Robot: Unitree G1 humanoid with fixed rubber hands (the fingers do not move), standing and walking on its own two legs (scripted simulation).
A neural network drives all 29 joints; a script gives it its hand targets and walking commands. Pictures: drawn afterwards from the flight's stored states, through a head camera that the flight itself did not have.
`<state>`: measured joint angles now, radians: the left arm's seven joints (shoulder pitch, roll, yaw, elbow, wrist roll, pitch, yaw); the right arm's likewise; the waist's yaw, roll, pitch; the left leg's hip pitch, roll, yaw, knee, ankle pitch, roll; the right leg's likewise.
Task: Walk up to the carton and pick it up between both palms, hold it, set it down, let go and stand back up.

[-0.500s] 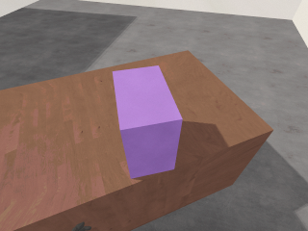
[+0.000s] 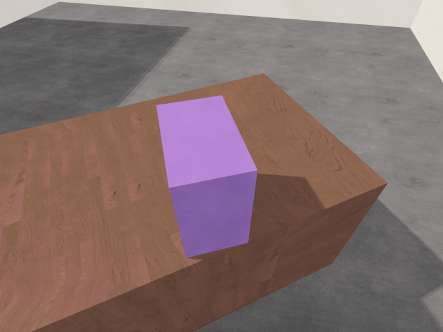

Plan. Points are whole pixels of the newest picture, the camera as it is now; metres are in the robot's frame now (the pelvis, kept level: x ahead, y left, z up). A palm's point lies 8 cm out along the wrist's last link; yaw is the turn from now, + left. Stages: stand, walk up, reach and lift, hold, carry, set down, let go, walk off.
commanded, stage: stand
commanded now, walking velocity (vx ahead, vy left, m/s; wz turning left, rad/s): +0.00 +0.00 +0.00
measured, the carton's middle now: (204, 176) +0.49 +0.05 -0.03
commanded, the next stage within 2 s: none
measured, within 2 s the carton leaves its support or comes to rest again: neither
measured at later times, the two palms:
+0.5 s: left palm out of the picture +0.08 +0.24 -0.11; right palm out of the picture +0.01 -0.26 -0.13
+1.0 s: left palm out of the picture +0.03 +0.24 -0.13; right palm out of the picture -0.03 -0.24 -0.13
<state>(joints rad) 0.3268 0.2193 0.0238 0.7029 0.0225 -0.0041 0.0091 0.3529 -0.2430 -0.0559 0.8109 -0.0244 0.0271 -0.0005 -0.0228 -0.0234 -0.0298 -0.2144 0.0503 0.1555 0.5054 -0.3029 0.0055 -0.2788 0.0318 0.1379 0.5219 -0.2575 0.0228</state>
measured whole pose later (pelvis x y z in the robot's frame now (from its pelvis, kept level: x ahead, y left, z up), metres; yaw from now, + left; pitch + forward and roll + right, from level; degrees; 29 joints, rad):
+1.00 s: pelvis +0.00 +0.00 +0.00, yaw -2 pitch -1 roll +1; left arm 0.32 0.18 0.01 0.95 0.02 0.01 0.04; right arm 0.37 -0.19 -0.04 1.00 -0.01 0.03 -0.03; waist -0.01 -0.02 0.00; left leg -0.15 0.04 0.17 0.45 -0.28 0.01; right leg -0.23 0.03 0.16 0.48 -0.23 0.03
